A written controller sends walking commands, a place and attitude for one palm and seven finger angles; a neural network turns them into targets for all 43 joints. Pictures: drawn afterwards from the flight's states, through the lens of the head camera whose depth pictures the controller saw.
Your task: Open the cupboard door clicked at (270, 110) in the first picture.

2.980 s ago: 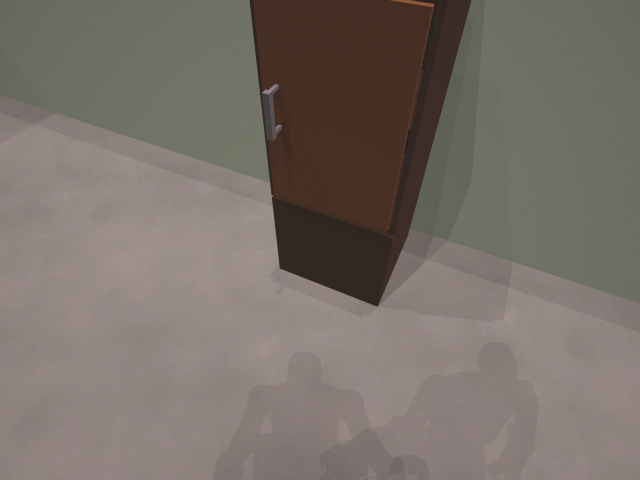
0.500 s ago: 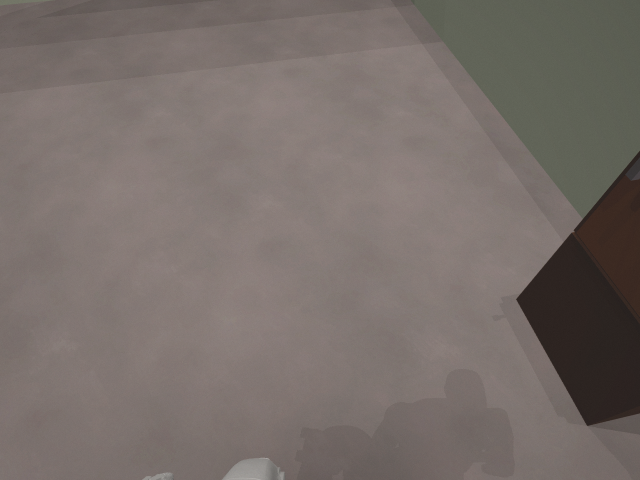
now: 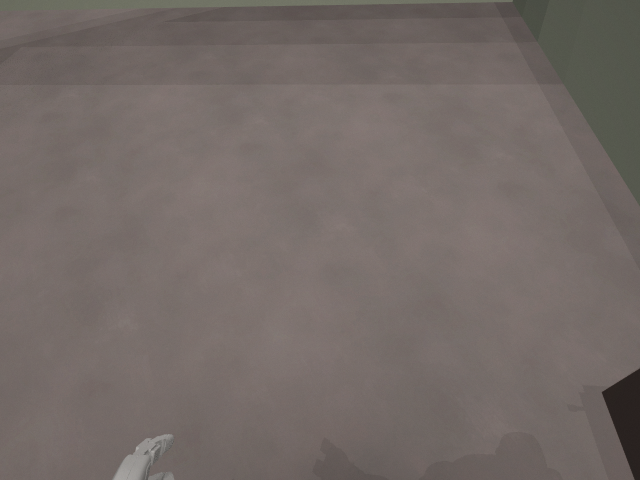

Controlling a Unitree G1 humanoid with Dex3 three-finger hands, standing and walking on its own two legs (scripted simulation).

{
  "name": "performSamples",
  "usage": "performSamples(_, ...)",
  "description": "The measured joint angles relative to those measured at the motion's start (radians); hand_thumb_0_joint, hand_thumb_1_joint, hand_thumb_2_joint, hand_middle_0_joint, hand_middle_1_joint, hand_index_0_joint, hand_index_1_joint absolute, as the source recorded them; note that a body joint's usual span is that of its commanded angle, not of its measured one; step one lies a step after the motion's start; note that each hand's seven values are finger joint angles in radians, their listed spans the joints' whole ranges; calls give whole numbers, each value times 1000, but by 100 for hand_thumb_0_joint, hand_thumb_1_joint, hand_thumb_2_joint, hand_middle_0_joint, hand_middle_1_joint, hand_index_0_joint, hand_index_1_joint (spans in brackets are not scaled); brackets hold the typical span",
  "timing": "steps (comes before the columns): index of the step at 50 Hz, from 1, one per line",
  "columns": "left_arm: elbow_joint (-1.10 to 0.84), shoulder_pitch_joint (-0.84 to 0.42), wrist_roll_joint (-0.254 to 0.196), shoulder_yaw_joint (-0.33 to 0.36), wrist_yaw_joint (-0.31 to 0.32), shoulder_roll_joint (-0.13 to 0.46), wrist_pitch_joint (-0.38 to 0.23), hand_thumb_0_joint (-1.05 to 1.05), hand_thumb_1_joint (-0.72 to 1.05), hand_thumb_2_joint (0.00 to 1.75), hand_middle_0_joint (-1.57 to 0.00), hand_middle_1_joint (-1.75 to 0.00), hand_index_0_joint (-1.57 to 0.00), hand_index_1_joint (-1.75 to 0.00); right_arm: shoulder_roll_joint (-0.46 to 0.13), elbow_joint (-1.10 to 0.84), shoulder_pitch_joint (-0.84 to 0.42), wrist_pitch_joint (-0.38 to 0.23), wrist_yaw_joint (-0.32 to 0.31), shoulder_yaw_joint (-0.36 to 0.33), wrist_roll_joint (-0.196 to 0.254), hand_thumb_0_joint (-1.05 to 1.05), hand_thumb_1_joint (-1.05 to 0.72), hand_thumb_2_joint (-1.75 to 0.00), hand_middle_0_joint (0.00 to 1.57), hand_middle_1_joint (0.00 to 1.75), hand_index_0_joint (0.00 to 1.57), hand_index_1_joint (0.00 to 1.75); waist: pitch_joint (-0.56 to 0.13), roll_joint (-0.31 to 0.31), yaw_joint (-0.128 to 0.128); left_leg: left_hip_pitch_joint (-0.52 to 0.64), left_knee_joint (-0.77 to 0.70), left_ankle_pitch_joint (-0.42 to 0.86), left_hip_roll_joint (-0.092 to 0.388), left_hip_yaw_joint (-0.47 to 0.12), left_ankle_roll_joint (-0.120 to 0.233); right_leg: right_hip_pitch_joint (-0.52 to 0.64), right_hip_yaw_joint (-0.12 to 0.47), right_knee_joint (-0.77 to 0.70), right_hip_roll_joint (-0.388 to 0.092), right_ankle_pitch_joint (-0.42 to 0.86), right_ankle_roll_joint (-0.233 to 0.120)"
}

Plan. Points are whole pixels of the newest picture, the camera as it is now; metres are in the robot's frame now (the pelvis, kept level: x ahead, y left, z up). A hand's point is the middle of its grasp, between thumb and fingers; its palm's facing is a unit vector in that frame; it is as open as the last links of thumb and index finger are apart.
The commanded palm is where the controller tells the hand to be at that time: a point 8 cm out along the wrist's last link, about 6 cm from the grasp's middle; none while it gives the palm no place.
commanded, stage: walk to a spot facing it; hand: left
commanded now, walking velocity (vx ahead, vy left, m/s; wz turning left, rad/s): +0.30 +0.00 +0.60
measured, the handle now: out of the picture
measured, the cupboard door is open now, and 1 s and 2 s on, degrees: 0 0 0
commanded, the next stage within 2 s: turn to face it in 0.54 s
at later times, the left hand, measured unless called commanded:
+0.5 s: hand out of the picture +0.02 +0.21 -0.18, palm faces +0.41 -0.89 -0.19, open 7.4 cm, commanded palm none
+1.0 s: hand (168, 349) +0.35 +0.29 -0.16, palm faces +0.29 -0.94 -0.19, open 7.4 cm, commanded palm none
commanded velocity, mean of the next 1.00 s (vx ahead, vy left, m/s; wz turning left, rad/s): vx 0.17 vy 0.00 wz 0.10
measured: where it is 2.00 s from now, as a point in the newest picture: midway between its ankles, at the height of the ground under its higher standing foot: (288, 423)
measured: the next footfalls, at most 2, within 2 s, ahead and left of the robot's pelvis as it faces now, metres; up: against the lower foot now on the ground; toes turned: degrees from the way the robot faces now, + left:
left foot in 0.46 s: +0.25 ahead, +0.17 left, +0.00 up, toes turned +25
right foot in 0.94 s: +0.42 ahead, +0.02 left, +0.00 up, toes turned +14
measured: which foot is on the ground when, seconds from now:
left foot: up 0.00-0.44, down 0.46-0.98, up 1.00-1.00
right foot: down 0.00-0.46, up 0.48-0.92, down 0.94-1.00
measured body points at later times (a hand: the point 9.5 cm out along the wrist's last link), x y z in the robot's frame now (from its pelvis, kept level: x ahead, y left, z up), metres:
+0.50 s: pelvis +0.16 +0.06 -0.02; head +0.21 +0.10 +0.43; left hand +0.00 +0.26 -0.17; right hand +0.40 -0.12 -0.13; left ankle +0.21 +0.15 -0.73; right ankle +0.06 -0.12 -0.67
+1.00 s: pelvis +0.31 +0.10 +0.00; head +0.35 +0.10 +0.45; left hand +0.33 +0.34 -0.14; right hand +0.38 -0.12 -0.16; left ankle +0.21 +0.16 -0.71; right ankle +0.38 +0.01 -0.73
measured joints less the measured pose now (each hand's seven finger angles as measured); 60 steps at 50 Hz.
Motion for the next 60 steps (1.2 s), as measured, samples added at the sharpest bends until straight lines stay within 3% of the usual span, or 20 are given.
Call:
performSamples(3, 10, 32, 0, -9, 17, -31, -6, 0, 90, 89, -20, -30, -20, -30, -18, 8, -27, 12, 10, -16, -9, 1, -91, -89, 20, 30, 21, 30, -5, 7, 3, -146, 334, 40, 5, 56, 11, 64, -49, -25, -21, -37, -25)
performSamples(7, 53, 99, 0, -16, 28, -59, -15, 0, 90, 89, -20, -30, -20, -30, -30, -18, -82, 9, 27, -25, -10, 1, -91, -89, 20, 30, 20, 30, -14, -9, 0, -275, 440, 190, 53, 109, -7, 168, -105, -149, -37, -18, -20)
performSamples(11, 95, 156, 1, -21, 33, -77, -26, 0, 90, 89, -20, -30, -20, -30, -32, -45, -141, 10, 36, -27, -7, 1, -91, -89, 20, 30, 20, 30, 1, -21, 9, -343, 364, 252, 87, 125, -20, 256, -176, -230, -40, -21, -12)
performSamples(16, 134, 216, 4, -21, 35, -79, -29, 0, 90, 89, -20, -30, -20, -30, -28, -69, -225, 15, 48, -16, -9, 1, -92, -89, 20, 30, 20, 30, 42, -35, 45, -341, 141, 265, 107, 177, -11, 338, -260, -249, -45, -71, 14)
performSamples(19, 152, 249, 6, -18, 33, -69, -24, 0, 90, 89, -20, -30, -20, -30, -22, -92, -277, 8, 53, -6, -10, 1, -92, -89, 20, 30, 20, 30, 69, -49, 74, -295, 1, 227, 94, 212, 14, 371, -295, -213, -65, -125, 42)
performSamples(22, 170, 289, 1, -13, 27, -54, -13, 0, 90, 89, -20, -30, -20, -30, -20, -127, -306, -16, 53, 4, -13, 1, -92, -89, 20, 30, 20, 30, 78, -69, 84, -200, -128, 213, 48, 251, 52, 360, -307, -61, -126, -217, 70)
performSamples(23, 173, 302, -3, -12, 21, -54, -4, 0, 90, 89, -20, -30, -20, -30, -28, -144, -307, -31, 52, 5, -15, 1, -91, -89, 20, 30, 20, 30, 68, -53, 78, -186, -153, 295, 47, 241, 76, 311, -286, 77, -142, -227, 60)
performSamples(26, 167, 238, -8, -6, 16, -21, 41, 1, 90, 89, -20, -30, -20, -30, -21, -154, -302, -58, 28, 11, -5, 1, -91, -89, 20, 30, 20, 30, 96, -63, 73, -190, -62, 252, 14, 227, 96, 95, -66, 526, -124, -261, 41)
performSamples(29, 122, 153, -2, 10, 21, 2, 40, 1, 90, 89, -20, -30, -20, -30, -7, -137, -257, -53, 11, 26, -5, 1, -91, -89, 20, 30, 20, 30, 88, -66, 72, -133, -128, 235, -8, 200, 85, -76, 13, 642, -102, -186, 36)
performSamples(33, 55, 58, 4, 17, 17, 11, 28, 1, 91, 89, -20, -30, -19, -30, 18, -97, -188, -51, -1, 37, -4, 1, -91, -89, 20, 30, 21, 30, 62, -60, 52, -47, -250, 267, -28, 162, 89, -204, 59, 557, -93, -71, 45)
performSamples(37, 30, 1, 1, 9, 22, 6, 27, 0, 91, 89, -20, -30, -19, -30, 42, -51, -118, -53, -17, 38, 1, 1, -92, -89, 20, 30, 21, 30, 25, -62, 35, 42, -349, 277, -36, 142, 83, -242, 81, 436, -74, 29, 50)
performSamples(42, 49, -14, -6, -14, 28, -20, 37, 0, 91, 90, -19, -30, -19, -30, 65, 2, -58, -55, -27, 43, -2, 1, -92, -89, 20, 30, 21, 30, -3, -64, 27, 133, -392, 237, -28, 164, 66, -159, 71, 207, -28, 78, 28)
performSamples(46, 65, 8, -5, -22, 20, -49, 53, 0, 91, 90, -20, -30, -19, -30, 70, 22, -45, -40, -34, 40, -5, 1, -91, -89, 20, 30, 21, 30, 0, -50, 21, 161, -325, 148, -5, 218, 45, -49, 39, 67, 18, 52, 4)
performSamples(47, 66, 18, -5, -23, 17, -55, 52, 0, 91, 90, -20, -30, -19, -30, 69, 23, -43, -35, -35, 38, -4, 1, -91, -89, 20, 30, 21, 30, 2, -46, 22, 158, -288, 114, 4, 233, 37, -14, 32, 23, 29, 71, -2)
performSamples(49, 73, 30, 0, -24, 15, -71, 40, 0, 90, 89, -20, -30, -19, -30, 60, 27, -54, -25, -36, 30, 4, 1, -91, -89, 20, 30, 21, 30, 13, -19, 25, 102, -137, 59, 41, 245, 19, 15, 35, -11, 64, -15, -38)
performSamples(52, 80, 30, -8, -23, 30, -91, 31, 0, 91, 89, -20, -30, -20, -30, 47, 19, -95, -4, -41, 21, 12, 1, -91, -89, 20, 30, 21, 30, 56, 1, 18, -51, 199, -43, 41, 167, -21, 27, 40, -16, 86, -10, -53)
performSamples(54, 77, 34, -11, -13, 43, -86, 39, -1, 92, 89, -20, -30, -20, -30, 42, 9, -119, 7, -39, 19, 13, 1, -91, -89, 20, 30, 20, 30, 67, -5, 26, -132, 308, -25, 47, 141, -37, 46, 52, -57, 93, 11, -57)
performSamples(57, 82, 48, -6, -4, 44, -68, 53, -1, 93, 89, -20, -30, -20, -30, 35, -18, -152, 18, -33, 13, 8, 1, -91, -89, 20, 30, 20, 30, 59, -21, 33, -199, 299, 31, 66, 119, -55, 61, 81, -111, 97, 37, -53)
performSamples(60, 87, 63, -1, 4, 37, -51, 64, 0, 92, 89, -20, -30, -20, -30, 27, -47, -179, 19, -29, 9, 7, 1, -91, -89, 20, 30, 20, 30, 44, -35, 41, -198, 180, 68, 77, 104, -65, 63, 115, -129, 97, 44, -42)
